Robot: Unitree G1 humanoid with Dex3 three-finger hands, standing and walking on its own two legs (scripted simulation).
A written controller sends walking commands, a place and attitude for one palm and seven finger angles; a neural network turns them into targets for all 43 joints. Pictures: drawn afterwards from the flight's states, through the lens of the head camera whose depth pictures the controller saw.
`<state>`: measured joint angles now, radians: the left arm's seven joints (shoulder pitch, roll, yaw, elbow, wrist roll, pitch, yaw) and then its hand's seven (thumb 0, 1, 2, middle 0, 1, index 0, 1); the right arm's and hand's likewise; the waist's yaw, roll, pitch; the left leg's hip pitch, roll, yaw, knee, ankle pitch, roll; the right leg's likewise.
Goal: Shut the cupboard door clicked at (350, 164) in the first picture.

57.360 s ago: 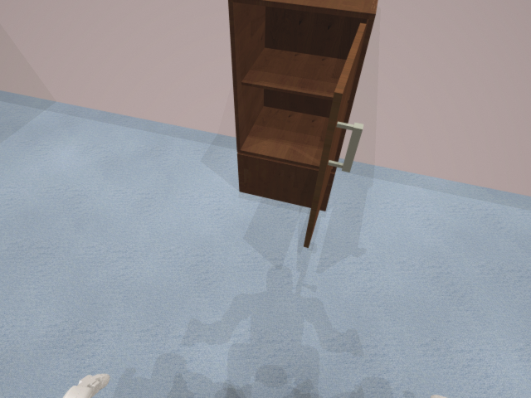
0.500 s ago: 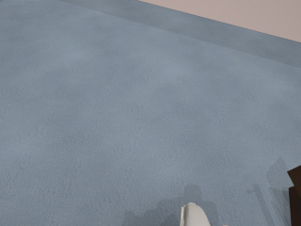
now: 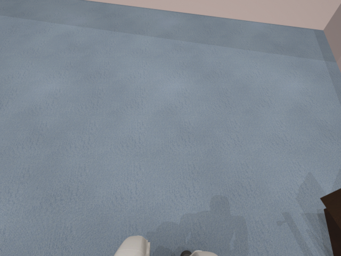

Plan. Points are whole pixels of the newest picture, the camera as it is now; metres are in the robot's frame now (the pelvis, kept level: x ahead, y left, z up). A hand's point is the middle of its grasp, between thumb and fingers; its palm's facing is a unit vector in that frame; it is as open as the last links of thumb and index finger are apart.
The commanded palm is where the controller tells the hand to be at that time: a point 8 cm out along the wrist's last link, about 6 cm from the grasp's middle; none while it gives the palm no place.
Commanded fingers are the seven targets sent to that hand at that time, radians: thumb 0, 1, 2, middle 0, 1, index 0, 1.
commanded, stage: turn to face it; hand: left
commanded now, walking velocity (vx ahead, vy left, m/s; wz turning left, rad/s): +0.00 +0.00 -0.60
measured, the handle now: out of the picture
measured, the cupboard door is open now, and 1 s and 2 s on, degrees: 27 27 27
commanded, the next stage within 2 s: take the last steps up to it in 2.00 s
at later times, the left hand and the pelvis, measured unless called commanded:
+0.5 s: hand (84, 231) +0.19 +0.24 -0.16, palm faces -0.27 -0.93 -0.24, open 7.4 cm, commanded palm none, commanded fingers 0.00 0.90 0.90 -0.20 -0.30 -0.20 -0.30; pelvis +0.03 +0.05 +0.01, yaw -19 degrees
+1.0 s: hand (113, 214) +0.24 +0.18 -0.18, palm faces -0.55 -0.82 -0.18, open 7.4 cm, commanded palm none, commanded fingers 0.00 0.90 0.90 -0.20 -0.30 -0.20 -0.30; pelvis +0.05 +0.06 -0.01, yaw -36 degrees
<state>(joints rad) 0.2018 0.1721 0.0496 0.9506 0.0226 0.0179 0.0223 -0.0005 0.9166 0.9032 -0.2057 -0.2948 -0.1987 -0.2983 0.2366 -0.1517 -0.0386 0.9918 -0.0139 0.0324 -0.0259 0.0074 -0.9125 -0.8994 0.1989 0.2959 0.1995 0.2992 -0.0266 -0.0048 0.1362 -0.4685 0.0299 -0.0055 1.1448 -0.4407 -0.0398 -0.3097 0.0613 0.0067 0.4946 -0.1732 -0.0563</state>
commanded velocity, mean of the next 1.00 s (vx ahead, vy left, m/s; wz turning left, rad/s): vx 0.00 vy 0.00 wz -0.60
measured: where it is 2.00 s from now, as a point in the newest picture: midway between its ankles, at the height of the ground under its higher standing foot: outside the picture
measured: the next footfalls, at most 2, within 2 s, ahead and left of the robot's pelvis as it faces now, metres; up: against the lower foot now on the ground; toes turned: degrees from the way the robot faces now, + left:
left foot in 0.20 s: +0.09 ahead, +0.16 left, +0.00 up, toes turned -7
right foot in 0.60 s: +0.02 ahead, -0.09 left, +0.00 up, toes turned -27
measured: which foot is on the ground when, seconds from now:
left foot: up 0.00-0.18, down 0.20-0.60, up 0.62-0.92, down 0.94-1.00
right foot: down 0.00-0.20, up 0.22-0.58, down 0.60-0.94, up 0.96-1.00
